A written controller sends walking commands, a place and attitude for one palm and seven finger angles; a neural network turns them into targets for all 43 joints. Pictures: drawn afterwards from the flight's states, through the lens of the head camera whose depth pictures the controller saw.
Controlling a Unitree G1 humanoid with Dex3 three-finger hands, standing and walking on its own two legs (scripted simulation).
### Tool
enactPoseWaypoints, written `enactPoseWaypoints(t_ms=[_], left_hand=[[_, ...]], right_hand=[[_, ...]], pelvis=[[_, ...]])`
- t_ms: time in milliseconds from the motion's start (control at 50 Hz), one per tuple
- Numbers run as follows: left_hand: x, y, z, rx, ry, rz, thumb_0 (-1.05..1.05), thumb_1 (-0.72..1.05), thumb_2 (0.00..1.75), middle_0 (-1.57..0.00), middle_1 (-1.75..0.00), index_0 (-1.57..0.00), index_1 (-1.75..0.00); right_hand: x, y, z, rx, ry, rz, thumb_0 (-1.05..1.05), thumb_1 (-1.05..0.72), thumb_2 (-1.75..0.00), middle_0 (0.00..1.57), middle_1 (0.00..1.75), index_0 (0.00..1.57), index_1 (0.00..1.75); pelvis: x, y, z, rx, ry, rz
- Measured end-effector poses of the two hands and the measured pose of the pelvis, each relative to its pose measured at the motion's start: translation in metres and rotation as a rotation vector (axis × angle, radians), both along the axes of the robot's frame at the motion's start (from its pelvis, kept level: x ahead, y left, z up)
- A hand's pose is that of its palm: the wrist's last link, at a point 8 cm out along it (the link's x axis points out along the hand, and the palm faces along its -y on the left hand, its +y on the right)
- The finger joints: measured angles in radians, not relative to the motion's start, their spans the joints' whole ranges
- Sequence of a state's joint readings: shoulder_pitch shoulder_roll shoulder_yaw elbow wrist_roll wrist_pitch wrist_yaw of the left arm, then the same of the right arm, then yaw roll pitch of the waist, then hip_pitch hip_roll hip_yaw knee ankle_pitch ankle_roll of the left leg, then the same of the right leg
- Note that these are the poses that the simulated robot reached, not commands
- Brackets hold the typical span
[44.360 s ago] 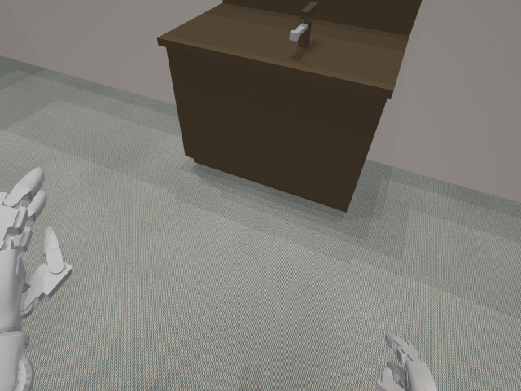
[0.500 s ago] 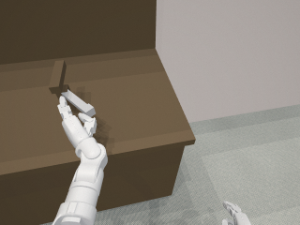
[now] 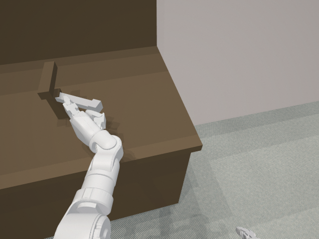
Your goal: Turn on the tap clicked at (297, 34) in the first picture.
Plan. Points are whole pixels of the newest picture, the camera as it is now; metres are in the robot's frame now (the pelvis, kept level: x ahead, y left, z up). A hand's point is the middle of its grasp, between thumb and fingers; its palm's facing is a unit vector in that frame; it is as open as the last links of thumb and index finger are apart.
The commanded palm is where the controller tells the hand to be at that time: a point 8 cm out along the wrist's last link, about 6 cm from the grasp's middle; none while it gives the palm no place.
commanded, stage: push the lever round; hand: left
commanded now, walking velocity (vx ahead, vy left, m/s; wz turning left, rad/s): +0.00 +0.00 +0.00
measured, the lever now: (95, 106) +0.44 +0.19 +0.09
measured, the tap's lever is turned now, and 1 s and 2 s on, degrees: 57 75 75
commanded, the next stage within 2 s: lift the hand up off the lever in 0.74 s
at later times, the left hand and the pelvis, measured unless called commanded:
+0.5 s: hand (109, 107) +0.45 +0.16 +0.08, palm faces +0.78 -0.62 -0.12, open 7.9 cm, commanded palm +0.39 +0.17 +0.08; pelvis +0.01 +0.00 +0.00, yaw +0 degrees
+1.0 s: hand (111, 105) +0.45 +0.15 +0.08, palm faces +0.77 -0.63 -0.10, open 7.7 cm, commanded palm +0.40 +0.17 +0.09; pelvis +0.01 +0.00 -0.01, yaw +0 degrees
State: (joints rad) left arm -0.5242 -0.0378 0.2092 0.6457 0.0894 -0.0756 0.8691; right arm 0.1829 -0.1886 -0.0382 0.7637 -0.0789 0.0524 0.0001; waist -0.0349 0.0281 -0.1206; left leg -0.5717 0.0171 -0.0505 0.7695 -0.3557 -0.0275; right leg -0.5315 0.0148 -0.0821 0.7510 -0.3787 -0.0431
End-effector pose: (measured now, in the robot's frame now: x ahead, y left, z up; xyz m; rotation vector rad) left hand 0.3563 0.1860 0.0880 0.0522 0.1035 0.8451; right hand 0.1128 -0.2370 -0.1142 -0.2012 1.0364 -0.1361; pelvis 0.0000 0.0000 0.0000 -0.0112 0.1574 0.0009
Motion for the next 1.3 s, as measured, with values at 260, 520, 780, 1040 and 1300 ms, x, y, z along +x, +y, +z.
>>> enactPoseWaypoints(t_ms=[260,520,780,1040,1300], left_hand=[[0.021,-0.01,0.0,0.002,0.026,0.039,0.0,0.92,0.92,-0.16,-0.15,-0.14,-0.14],[0.037,-0.012,0.001,0.005,0.04,0.055,0.01,0.91,0.91,-0.16,-0.15,-0.13,-0.14],[0.041,-0.013,0.0,0.003,0.032,0.054,0.01,0.91,0.91,-0.16,-0.15,-0.13,-0.14],[0.042,-0.018,0.004,-0.006,0.028,0.047,0.02,0.92,0.91,-0.16,-0.15,-0.15,-0.15],[0.039,-0.017,0.017,-0.008,0.029,0.053,0.02,0.9,0.9,-0.16,-0.15,-0.15,-0.15]], right_hand=[[-0.009,-0.002,-0.009,0.009,0.044,0.012,0.01,-0.9,-0.89,0.2,0.3,0.2,0.3],[-0.019,-0.005,-0.012,0.019,0.077,0.002,0.01,-0.9,-0.89,0.2,0.3,0.2,0.3],[-0.029,-0.009,-0.013,0.013,0.105,-0.006,0.01,-0.91,-0.89,0.2,0.3,0.2,0.3],[-0.029,-0.002,-0.015,0.033,0.094,0.0,0.01,-0.91,-0.89,0.2,0.3,0.2,0.3],[-0.027,-0.005,-0.009,0.029,0.076,-0.003,0.01,-0.91,-0.89,0.2,0.3,0.2,0.3]], pelvis=[[0.004,-0.001,-0.004,-0.001,0.035,0.005],[0.008,-0.004,-0.004,0.0,0.059,0.004],[0.01,-0.003,-0.005,-0.002,0.063,0.004],[0.008,-0.003,-0.006,-0.001,0.062,0.002],[0.008,-0.004,-0.001,0.001,0.041,0.0]])
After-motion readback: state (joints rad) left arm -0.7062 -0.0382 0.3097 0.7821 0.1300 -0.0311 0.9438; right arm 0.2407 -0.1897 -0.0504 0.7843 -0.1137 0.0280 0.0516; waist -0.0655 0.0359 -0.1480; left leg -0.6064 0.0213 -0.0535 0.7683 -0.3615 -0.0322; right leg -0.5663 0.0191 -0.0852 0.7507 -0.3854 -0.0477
